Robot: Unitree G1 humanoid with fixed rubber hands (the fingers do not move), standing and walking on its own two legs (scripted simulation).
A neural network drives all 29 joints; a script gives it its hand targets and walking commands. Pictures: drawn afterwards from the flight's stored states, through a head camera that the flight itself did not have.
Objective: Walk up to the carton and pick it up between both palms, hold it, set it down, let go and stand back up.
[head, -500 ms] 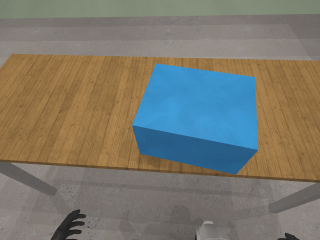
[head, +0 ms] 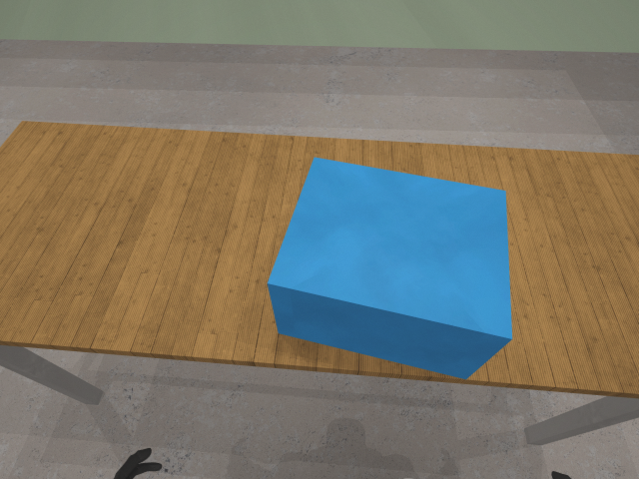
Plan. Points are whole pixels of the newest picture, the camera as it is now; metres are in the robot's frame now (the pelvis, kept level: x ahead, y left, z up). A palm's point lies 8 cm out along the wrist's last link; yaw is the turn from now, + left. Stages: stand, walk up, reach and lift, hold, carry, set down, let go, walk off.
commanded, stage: walk up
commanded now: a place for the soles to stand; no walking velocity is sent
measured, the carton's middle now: (387, 264) +0.42 -0.06 -0.03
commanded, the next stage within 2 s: reach and lift in 1.78 s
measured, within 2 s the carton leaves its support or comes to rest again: neither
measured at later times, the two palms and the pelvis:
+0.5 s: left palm out of the picture +0.08 +0.28 -0.12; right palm out of the picture +0.06 -0.29 -0.11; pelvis +0.00 -0.01 +0.01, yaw +0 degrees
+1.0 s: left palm out of the picture +0.08 +0.26 -0.12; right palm out of the picture +0.06 -0.32 -0.11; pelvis +0.00 -0.03 +0.00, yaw +0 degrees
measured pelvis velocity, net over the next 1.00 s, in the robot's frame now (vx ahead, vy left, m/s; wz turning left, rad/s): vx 0.00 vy -0.03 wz -0.01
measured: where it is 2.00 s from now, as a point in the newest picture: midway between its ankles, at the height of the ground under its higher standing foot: outside the picture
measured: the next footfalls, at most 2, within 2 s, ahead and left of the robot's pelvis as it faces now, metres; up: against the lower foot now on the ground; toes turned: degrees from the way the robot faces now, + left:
none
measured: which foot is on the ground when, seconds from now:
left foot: down 0.00-1.00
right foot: down 0.00-1.00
